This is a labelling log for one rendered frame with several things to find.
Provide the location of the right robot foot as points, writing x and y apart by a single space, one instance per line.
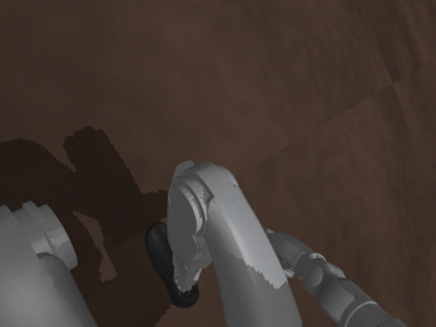
161 256

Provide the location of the right robot hand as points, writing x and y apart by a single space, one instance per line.
288 247

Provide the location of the right robot arm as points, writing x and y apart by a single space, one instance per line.
342 300

